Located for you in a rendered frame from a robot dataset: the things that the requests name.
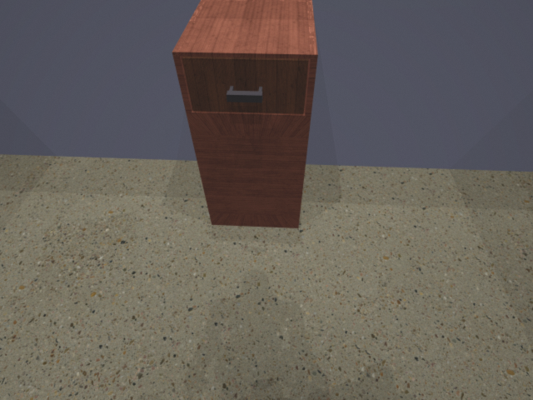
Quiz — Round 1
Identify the cabinet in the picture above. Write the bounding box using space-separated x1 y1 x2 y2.
172 0 318 228

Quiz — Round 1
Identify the drawer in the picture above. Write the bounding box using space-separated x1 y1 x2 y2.
182 57 308 114

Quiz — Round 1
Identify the handle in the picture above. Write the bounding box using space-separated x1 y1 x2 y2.
227 86 262 103

